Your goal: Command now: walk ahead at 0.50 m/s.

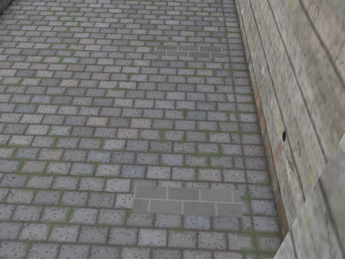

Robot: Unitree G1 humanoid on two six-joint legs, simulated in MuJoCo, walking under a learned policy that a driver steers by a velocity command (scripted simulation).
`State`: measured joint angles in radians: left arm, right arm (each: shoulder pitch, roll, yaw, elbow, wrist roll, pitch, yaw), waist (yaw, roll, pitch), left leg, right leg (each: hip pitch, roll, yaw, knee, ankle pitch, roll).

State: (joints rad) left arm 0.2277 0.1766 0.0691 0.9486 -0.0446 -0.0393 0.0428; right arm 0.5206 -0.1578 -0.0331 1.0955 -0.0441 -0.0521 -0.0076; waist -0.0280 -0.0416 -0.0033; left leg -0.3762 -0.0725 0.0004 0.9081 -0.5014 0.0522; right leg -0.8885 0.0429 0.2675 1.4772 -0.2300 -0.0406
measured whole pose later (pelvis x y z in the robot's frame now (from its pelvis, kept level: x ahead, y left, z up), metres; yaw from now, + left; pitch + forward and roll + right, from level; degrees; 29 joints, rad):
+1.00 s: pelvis +0.46 -0.01 -0.38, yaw +1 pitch +1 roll -1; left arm 0.38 0.25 0.09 0.99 -0.05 -0.04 0.05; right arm 0.33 -0.25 -0.06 0.86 0.02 -0.06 0.06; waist -0.01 -0.01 0.00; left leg -0.37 0.05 0.05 0.68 -0.35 0.00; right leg -0.67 0.02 0.18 2.09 -0.78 -0.04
